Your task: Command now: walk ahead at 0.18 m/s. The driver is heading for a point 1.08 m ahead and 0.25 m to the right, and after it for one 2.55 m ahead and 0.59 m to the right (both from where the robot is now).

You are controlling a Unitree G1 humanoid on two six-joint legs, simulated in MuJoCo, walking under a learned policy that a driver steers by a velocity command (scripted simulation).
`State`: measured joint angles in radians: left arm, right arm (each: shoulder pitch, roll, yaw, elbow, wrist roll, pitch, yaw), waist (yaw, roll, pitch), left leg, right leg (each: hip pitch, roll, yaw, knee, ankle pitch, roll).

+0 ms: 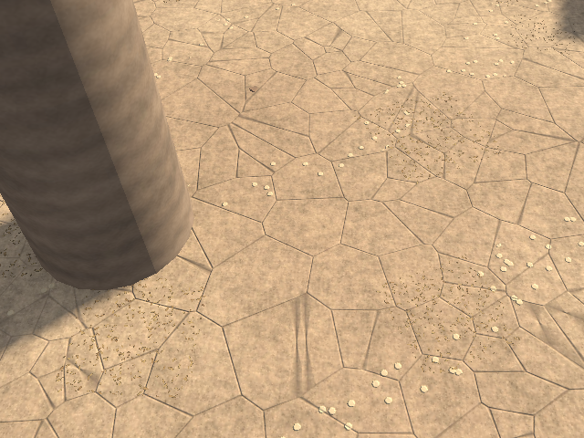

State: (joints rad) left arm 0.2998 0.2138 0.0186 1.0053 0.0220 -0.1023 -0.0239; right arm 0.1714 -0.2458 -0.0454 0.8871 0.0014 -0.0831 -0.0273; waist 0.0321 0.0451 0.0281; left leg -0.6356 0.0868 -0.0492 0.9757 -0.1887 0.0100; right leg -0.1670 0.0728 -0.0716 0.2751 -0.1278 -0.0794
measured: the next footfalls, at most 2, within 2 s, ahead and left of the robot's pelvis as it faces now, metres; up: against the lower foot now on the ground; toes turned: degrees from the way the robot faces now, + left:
left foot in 0.16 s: +0.21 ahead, +0.13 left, +0.00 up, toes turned +0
right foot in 1.34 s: +0.43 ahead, -0.10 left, +0.00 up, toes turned -2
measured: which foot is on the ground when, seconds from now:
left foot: up 0.00-0.14, down 0.16-1.00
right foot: down 0.00-0.94, up 0.96-1.00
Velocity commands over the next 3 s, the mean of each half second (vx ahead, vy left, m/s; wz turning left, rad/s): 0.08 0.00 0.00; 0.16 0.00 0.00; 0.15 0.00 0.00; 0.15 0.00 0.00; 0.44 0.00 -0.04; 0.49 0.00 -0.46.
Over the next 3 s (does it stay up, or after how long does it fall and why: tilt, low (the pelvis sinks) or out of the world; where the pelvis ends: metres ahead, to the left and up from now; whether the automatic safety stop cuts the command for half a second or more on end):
stays up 0.84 -0.05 -0.03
